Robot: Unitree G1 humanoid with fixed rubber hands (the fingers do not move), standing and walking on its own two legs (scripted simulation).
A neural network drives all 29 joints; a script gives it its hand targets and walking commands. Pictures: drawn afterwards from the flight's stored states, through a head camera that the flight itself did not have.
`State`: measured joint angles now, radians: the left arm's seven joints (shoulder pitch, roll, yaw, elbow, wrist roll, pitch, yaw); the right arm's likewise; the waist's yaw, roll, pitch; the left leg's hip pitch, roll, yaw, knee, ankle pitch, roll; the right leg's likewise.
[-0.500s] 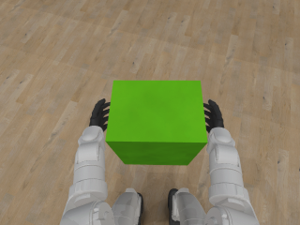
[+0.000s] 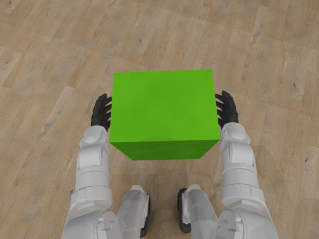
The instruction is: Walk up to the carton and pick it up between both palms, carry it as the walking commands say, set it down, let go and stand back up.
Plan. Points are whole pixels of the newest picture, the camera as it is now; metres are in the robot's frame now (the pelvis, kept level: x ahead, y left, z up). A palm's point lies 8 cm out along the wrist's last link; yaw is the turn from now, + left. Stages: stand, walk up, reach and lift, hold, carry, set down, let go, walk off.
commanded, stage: set down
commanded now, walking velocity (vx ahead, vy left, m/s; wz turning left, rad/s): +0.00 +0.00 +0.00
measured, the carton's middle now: (164, 123) +0.41 +0.01 -0.15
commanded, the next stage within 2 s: none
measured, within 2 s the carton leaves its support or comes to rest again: neither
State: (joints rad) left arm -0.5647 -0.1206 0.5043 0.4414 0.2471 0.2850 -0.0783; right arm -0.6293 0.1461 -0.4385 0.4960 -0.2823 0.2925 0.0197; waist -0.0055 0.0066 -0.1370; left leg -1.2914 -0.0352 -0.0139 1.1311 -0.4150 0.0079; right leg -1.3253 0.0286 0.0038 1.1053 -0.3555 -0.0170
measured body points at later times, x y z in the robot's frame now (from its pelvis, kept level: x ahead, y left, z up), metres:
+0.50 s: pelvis -0.03 +0.00 -0.08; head +0.20 -0.01 +0.31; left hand +0.42 +0.18 -0.15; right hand +0.42 -0.15 -0.16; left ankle +0.04 +0.11 -0.63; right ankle +0.07 -0.11 -0.63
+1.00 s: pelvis -0.03 +0.00 -0.15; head +0.24 +0.01 +0.20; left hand +0.45 +0.17 -0.25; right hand +0.45 -0.15 -0.25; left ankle +0.04 +0.11 -0.63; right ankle +0.07 -0.11 -0.63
